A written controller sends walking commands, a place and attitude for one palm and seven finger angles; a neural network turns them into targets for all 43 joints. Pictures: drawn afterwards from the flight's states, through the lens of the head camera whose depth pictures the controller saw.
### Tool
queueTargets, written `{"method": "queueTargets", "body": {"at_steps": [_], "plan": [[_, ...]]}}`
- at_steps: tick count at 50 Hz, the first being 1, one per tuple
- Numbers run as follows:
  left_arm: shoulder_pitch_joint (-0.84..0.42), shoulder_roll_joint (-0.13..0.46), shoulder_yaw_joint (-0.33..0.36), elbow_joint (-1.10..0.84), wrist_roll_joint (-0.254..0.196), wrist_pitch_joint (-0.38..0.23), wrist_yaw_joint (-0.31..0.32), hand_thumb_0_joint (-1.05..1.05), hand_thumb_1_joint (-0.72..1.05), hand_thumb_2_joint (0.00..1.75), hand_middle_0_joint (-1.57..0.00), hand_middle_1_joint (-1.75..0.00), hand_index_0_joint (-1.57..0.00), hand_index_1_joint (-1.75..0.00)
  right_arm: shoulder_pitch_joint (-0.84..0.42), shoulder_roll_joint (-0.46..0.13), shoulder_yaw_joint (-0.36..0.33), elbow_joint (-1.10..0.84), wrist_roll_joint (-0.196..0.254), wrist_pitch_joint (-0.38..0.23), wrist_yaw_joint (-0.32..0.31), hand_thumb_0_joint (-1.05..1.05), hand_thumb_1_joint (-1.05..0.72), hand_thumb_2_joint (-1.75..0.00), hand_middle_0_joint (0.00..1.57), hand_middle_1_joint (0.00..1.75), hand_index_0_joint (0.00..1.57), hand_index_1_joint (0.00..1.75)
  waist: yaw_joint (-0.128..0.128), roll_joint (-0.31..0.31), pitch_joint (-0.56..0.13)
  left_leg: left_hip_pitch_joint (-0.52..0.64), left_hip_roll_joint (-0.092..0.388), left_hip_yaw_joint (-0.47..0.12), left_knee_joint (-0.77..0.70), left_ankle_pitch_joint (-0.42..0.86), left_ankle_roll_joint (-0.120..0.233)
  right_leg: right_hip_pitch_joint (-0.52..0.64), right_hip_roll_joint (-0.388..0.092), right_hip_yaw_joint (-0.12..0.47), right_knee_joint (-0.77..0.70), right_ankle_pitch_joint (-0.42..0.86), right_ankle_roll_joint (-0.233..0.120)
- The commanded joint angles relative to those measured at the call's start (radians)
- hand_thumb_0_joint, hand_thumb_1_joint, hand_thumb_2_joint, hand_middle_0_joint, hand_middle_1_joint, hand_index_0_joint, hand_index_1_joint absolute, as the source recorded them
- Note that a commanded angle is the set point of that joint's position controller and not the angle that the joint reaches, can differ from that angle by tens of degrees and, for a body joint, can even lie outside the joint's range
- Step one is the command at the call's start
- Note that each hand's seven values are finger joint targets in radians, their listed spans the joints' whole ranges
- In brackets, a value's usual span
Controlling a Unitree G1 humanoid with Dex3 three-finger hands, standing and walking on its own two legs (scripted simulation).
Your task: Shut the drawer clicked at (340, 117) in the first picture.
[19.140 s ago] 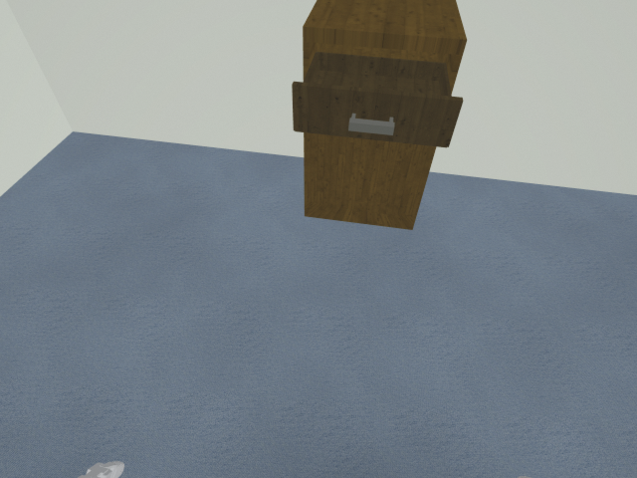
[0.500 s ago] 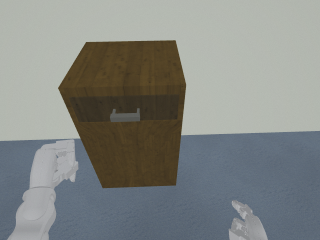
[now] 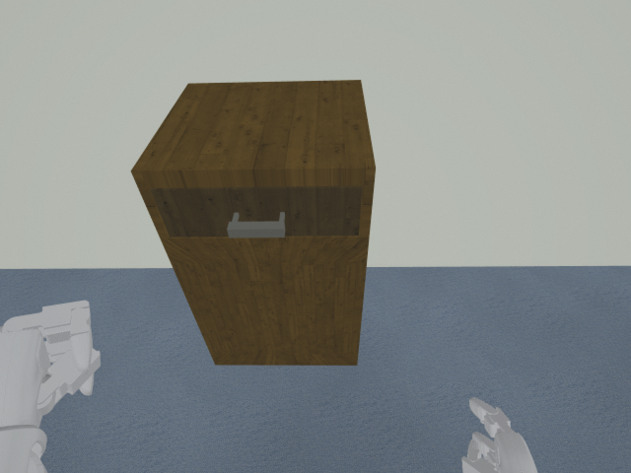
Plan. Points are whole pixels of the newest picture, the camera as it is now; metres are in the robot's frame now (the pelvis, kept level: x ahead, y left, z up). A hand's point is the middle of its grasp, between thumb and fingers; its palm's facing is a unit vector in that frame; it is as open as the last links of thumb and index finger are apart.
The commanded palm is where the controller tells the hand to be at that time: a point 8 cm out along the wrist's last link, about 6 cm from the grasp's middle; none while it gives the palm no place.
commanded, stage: step back with the hand held close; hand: left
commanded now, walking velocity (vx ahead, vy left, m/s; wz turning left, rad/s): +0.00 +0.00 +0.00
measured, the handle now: (257, 222) +0.62 +0.21 -0.07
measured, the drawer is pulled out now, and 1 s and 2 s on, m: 0.00 0.00 0.00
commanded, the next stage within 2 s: stop stepping back and stand still in 1.32 s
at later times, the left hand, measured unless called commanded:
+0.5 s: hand (99, 339) +0.20 +0.25 +0.14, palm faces +0.23 -0.84 -0.50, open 3.2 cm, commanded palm +0.13 +0.29 +0.18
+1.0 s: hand (24, 403) +0.12 +0.27 +0.15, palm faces +0.34 -0.81 -0.47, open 3.2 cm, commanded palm +0.05 +0.32 +0.18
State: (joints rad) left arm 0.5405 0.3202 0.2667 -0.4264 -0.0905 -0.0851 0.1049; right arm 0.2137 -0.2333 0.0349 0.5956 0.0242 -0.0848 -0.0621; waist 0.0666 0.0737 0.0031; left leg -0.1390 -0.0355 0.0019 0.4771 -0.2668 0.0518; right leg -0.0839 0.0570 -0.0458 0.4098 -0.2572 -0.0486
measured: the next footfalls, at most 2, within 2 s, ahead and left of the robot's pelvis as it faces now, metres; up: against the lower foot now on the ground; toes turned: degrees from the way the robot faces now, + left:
right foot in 1.28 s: -0.28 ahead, -0.09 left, +0.00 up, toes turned -3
left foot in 1.58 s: -0.12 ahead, +0.07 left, +0.00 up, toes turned -2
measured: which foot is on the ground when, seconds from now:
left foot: down 0.00-1.00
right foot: down 0.00-0.96, up 0.98-1.00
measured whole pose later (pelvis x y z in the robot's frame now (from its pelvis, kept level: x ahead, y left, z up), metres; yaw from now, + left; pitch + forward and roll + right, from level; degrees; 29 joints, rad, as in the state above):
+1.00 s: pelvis -0.07 +0.04 -0.01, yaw +0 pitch +1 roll -3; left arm 0.60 0.40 0.38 -0.62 0.00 -0.24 0.13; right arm 0.23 -0.22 0.00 0.54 -0.01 -0.05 -0.07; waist -0.01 0.00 0.04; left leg -0.42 -0.05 0.02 0.60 -0.20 0.11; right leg -0.35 0.07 0.02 0.62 -0.23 0.01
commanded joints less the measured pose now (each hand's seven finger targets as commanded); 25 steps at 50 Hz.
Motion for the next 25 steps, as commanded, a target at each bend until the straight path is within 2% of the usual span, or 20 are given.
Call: {"method": "queueTargets", "body": {"at_steps": [1,2,4,5,6,7,10,12,13,16,18,20,23,25], "plan": [[-0.095,0.192,0.117,-0.282,-0.003,-0.082,0.021,0.0,0.9,0.9,-1.4,-1.6,-1.4,-1.6,-0.147,-0.093,-0.043,-0.17,-0.005,-0.084,-0.018,0.0,-0.9,-0.9,0.2,0.3,0.2,0.3,-0.009,0.006,-0.074,0.031,0.045,-0.036,-0.075,0.136,-0.001,-0.033,-0.068,0.083,-0.086,0.12,0.01],[-0.088,0.198,0.125,-0.289,-0.004,-0.083,0.024,0.0,0.9,0.9,-1.4,-1.6,-1.4,-1.6,-0.145,-0.092,-0.043,-0.167,-0.006,-0.087,-0.018,0.0,-0.9,-0.9,0.2,0.3,0.2,0.3,-0.007,0.003,-0.087,0.037,0.043,-0.031,-0.069,0.163,-0.001,-0.022,-0.069,0.083,-0.084,0.156,0.011],[-0.088,0.193,0.122,-0.283,-0.003,-0.076,0.024,0.0,0.9,0.9,-1.4,-1.6,-1.4,-1.6,-0.149,-0.09,-0.039,-0.162,-0.006,-0.091,-0.018,0.0,-0.9,-0.9,0.2,0.3,0.2,0.3,-0.009,0.019,-0.049,0.028,0.044,-0.034,-0.072,0.179,-0.006,-0.028,-0.066,0.082,-0.084,0.175,0.009],[-0.242,0.343,0.292,-0.371,0.008,-0.132,0.032,0.0,0.9,0.9,-1.4,-1.6,-1.4,-1.6,-0.127,-0.122,-0.052,-0.187,-0.009,-0.066,-0.01,0.0,-0.9,-0.9,0.2,0.3,0.2,0.3,-0.049,-0.035,0.054,-0.05,0.06,-0.066,-0.043,0.096,0.018,-0.12,-0.124,0.234,-0.153,0.208,0.025],[-0.137,0.263,0.244,-0.244,0.017,-0.145,0.025,0.0,0.9,0.9,-1.4,-1.6,-1.4,-1.6,-0.119,-0.107,-0.059,-0.149,-0.016,-0.048,-0.007,0.0,-0.9,-0.9,0.2,0.3,0.2,0.3,-0.06,-0.083,0.057,-0.041,0.056,-0.067,-0.002,0.091,0.014,-0.14,-0.158,0.254,-0.172,0.215,0.02],[-0.07,0.211,0.201,-0.188,0.022,-0.143,0.02,0.0,0.9,0.9,-1.4,-1.6,-1.4,-1.6,-0.122,-0.104,-0.064,-0.148,-0.016,-0.03,0.0,0.0,-0.9,-0.9,0.2,0.3,0.2,0.3,-0.062,-0.11,0.057,-0.031,0.058,-0.062,0.01,0.108,0.012,-0.151,-0.167,0.255,-0.175,0.244,0.029],[0.006,0.149,0.148,-0.149,0.025,-0.154,0.004,0.0,0.9,0.9,-1.4,-1.6,-1.4,-1.6,-0.115,-0.115,-0.078,-0.157,-0.016,0.007,0.013,0.0,-0.9,-0.9,0.2,0.3,0.2,0.3,-0.069,-0.071,-0.004,-0.025,0.075,-0.057,-0.028,0.203,0.007,-0.099,-0.146,0.181,-0.115,0.331,0.045],[0.047,0.148,0.147,-0.167,0.024,-0.157,0.004,0.0,0.9,0.9,-1.4,-1.6,-1.4,-1.6,-0.12,-0.119,-0.088,-0.168,-0.012,0.029,0.016,0.0,-0.9,-0.9,0.2,0.3,0.2,0.3,-0.069,-0.051,-0.054,-0.021,0.088,-0.052,-0.05,0.282,0.012,-0.062,-0.131,0.142,-0.073,0.395,0.063],[0.066,0.16,0.163,-0.172,0.02,-0.157,0.004,0.0,0.9,0.9,-1.4,-1.6,-1.4,-1.6,-0.135,-0.114,-0.09,-0.175,-0.012,0.036,0.014,0.0,-0.9,-0.9,0.2,0.3,0.2,0.3,-0.06,-0.05,-0.076,-0.018,0.09,-0.052,-0.057,0.324,0.014,-0.05,-0.125,0.126,-0.056,0.426,0.067],[0.091,0.21,0.2,-0.267,0.021,-0.161,0.013,0.0,0.9,0.9,-1.4,-1.6,-1.4,-1.6,-0.137,-0.113,-0.095,-0.204,-0.007,0.057,0.011,0.0,-0.9,-0.9,0.2,0.3,0.2,0.3,-0.058,-0.077,-0.162,-0.029,0.101,-0.052,-0.055,0.401,0.014,0.008,-0.117,0.112,-0.008,0.496,0.069],[0.092,0.265,0.246,-0.341,0.018,-0.165,0.025,0.0,0.9,0.9,-1.4,-1.6,-1.4,-1.6,-0.144,-0.118,-0.096,-0.222,-0.006,0.061,0.002,0.0,-0.9,-0.9,0.2,0.3,0.2,0.3,-0.051,-0.048,-0.213,-0.044,0.107,-0.059,-0.05,0.458,0.013,0.042,-0.115,0.11,0.025,0.547,0.065],[0.116,0.273,0.258,-0.387,0.016,-0.165,0.033,0.0,0.9,0.9,-1.4,-1.6,-1.4,-1.6,-0.135,-0.112,-0.094,-0.238,-0.003,0.06,-0.004,0.0,-0.9,-0.9,0.2,0.3,0.2,0.3,-0.05,-0.032,-0.252,-0.052,0.114,-0.065,-0.037,0.516,0.011,0.065,-0.108,0.108,0.059,0.579,0.06],[0.145,0.271,0.262,-0.396,0.014,-0.157,0.038,0.0,0.9,0.9,-1.4,-1.6,-1.4,-1.6,-0.125,-0.119,-0.097,-0.238,-0.007,0.058,-0.01,0.0,-0.9,-0.9,0.2,0.3,0.2,0.3,-0.05,0.028,-0.246,-0.078,0.128,-0.089,-0.048,0.55,0.01,0.049,-0.09,0.096,0.087,0.511,0.056],[0.158,0.245,0.243,-0.376,0.018,-0.155,0.035,0.0,0.9,0.9,-1.4,-1.6,-1.4,-1.6,-0.115,-0.119,-0.099,-0.229,-0.01,0.054,-0.008,0.0,-0.9,-0.9,0.2,0.3,0.2,0.3,-0.057,0.047,-0.208,-0.096,0.147,-0.105,-0.07,0.527,0.01,0.004,-0.072,0.09,0.101,0.377,0.055]]}}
